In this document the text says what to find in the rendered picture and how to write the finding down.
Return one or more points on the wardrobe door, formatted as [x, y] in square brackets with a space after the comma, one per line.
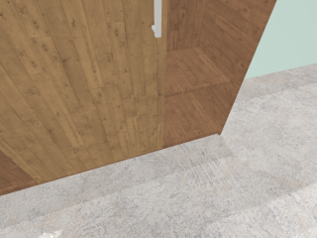
[10, 173]
[81, 83]

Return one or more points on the handle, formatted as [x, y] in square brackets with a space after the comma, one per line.
[157, 18]

